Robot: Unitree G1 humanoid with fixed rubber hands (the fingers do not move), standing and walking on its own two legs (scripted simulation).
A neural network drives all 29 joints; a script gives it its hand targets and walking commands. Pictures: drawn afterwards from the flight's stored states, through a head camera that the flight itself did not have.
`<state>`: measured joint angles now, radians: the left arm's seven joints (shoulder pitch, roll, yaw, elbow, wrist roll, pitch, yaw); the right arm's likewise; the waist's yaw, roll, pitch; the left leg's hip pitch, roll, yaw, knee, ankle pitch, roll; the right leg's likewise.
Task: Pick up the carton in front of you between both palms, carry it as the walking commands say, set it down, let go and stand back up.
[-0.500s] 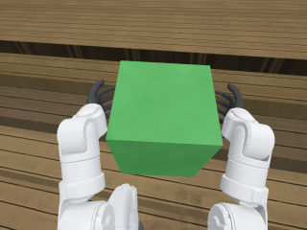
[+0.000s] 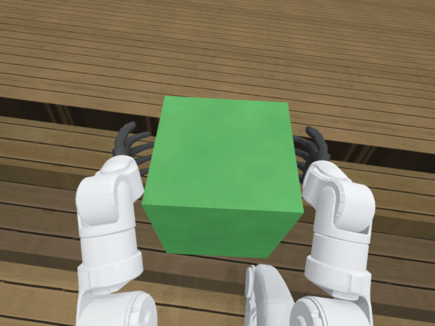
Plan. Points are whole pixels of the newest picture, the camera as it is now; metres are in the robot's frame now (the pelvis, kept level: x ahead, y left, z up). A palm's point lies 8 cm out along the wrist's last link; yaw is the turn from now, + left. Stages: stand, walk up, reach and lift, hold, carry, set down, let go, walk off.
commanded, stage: carry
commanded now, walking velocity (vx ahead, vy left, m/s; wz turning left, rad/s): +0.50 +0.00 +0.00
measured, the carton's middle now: (221, 185) +0.36 +0.00 +0.09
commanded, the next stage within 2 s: none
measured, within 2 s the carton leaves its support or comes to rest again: neither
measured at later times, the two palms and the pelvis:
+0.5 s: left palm (160, 26) +0.62 +0.13 +0.28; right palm (301, 41) +0.64 -0.18 +0.26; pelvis +0.29 -0.03 +0.11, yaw +1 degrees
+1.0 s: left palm out of the picture +0.94 +0.16 +0.38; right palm out of the picture +0.93 -0.15 +0.39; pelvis +0.60 +0.02 +0.23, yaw -1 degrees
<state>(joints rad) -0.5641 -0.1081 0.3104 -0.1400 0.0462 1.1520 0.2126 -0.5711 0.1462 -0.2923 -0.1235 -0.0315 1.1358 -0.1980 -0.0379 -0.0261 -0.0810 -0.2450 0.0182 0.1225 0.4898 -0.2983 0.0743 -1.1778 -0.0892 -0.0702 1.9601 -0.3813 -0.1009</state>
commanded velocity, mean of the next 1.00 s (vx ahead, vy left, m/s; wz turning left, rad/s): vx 0.50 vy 0.00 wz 0.00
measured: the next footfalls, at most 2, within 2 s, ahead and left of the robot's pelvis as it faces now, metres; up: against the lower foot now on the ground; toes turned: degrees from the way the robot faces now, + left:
right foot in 0.16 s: +0.30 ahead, -0.12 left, +0.12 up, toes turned -6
left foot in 0.68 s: +0.64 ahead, +0.09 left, +0.24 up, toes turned +6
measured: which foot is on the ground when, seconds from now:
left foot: down 0.00-0.20, up 0.22-0.66, down 0.68-1.00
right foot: up 0.00-0.14, down 0.16-0.72, up 0.74-1.00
